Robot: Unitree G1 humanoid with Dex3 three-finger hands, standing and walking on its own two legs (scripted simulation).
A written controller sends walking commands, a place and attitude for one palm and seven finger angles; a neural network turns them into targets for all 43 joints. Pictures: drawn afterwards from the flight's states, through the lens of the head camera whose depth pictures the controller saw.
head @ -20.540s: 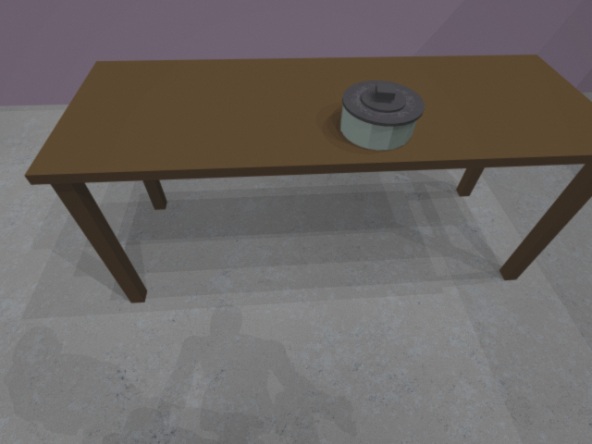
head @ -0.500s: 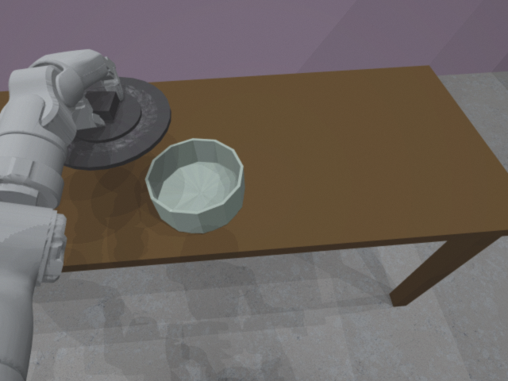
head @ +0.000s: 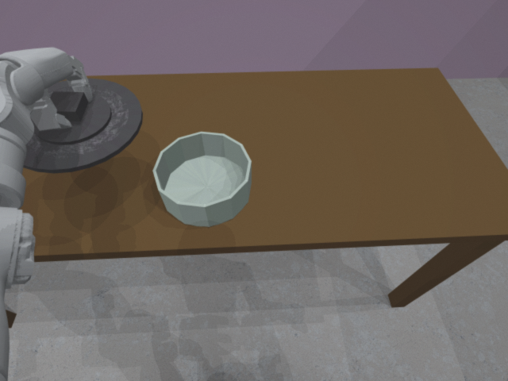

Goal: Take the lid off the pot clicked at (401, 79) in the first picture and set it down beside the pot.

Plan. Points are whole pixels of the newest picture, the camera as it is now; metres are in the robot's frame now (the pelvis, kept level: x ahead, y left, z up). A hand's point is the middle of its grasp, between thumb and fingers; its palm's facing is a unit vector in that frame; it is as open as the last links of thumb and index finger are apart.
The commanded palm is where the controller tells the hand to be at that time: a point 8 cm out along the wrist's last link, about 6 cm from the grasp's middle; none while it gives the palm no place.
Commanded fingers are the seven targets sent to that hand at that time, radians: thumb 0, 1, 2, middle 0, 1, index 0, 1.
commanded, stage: move the lid sideways beside the pot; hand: left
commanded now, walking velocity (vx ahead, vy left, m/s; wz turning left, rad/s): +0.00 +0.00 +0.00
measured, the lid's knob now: (66, 106) +0.50 +0.28 +0.15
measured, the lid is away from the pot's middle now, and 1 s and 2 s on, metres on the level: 0.19 0.23 0.22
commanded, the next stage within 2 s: lower the lid onto the table in 0.42 s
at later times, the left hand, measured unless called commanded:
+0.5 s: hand (23, 110) +0.48 +0.32 +0.17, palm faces -0.36 -0.08 -0.93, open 8.3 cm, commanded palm +0.49 +0.32 +0.23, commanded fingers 0.00 0.64 0.99 -0.99 -1.15 -0.72 -1.06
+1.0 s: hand (37, 126) +0.48 +0.32 +0.14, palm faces -0.40 -0.09 -0.91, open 8.3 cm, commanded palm +0.50 +0.32 +0.20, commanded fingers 0.00 0.64 0.99 -0.99 -1.15 -0.72 -1.06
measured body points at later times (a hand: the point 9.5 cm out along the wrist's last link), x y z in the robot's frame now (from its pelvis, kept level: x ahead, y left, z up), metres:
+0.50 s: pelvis +0.01 +0.01 +0.00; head +0.08 +0.01 +0.44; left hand +0.49 +0.32 +0.22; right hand +0.03 -0.28 -0.13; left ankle -0.03 +0.08 -0.74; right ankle +0.00 -0.15 -0.74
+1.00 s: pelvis +0.01 +0.01 +0.00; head +0.09 +0.02 +0.44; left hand +0.49 +0.32 +0.19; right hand +0.05 -0.27 -0.13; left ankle -0.03 +0.08 -0.74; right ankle +0.00 -0.15 -0.74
